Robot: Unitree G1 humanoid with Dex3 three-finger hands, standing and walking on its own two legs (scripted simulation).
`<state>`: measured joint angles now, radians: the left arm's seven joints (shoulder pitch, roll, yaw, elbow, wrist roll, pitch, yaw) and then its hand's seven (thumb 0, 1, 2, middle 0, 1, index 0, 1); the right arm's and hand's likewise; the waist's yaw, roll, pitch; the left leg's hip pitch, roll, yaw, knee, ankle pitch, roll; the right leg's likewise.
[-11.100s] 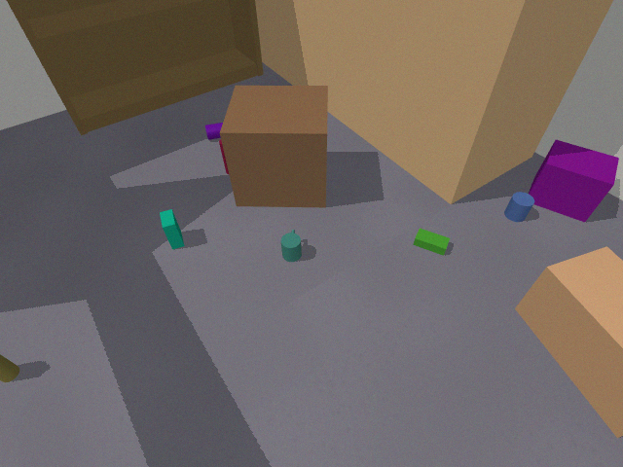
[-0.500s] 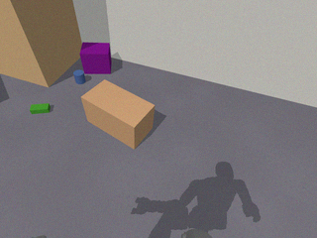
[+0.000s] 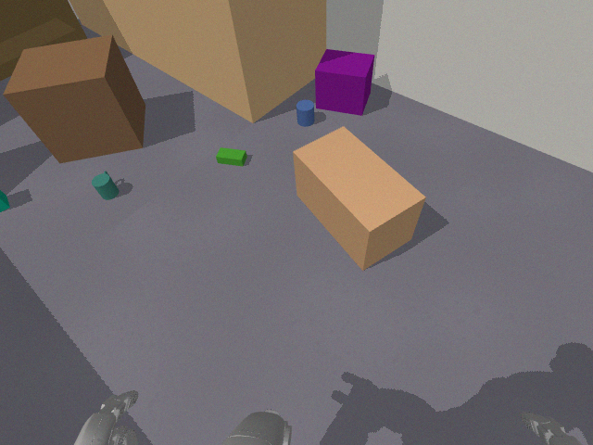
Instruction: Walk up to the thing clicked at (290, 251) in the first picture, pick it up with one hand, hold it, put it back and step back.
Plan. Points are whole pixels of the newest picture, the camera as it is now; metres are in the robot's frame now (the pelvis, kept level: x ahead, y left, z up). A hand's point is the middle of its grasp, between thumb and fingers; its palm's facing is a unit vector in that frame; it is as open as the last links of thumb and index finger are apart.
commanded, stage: walk up
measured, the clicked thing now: (106, 184) +1.18 +0.98 -0.72
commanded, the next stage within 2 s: none
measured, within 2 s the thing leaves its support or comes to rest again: neither
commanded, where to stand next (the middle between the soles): +0.05 +0.00 m, yaw +34 degrees
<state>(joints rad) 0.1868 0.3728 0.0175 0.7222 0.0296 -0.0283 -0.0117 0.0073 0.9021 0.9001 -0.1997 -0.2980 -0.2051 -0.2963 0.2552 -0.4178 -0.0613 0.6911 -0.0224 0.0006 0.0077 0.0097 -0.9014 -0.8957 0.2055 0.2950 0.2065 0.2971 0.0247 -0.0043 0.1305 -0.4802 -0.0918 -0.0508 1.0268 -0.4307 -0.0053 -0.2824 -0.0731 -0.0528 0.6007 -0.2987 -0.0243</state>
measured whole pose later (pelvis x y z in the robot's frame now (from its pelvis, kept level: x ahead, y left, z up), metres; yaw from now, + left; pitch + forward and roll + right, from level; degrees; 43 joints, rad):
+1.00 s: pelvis -0.02 -0.03 -0.02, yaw +31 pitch -2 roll +3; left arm 0.36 0.46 0.07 0.79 0.03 -0.01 -0.02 0.01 0.90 0.90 -0.20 -0.30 -0.21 -0.30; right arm 0.25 -0.39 -0.06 0.85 -0.01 -0.02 0.02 0.01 -0.90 -0.90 0.20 0.30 0.21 0.30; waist 0.07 -0.05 0.14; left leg -0.33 -0.04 0.02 0.63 -0.25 0.00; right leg -0.25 -0.18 -0.11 0.77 -0.46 0.02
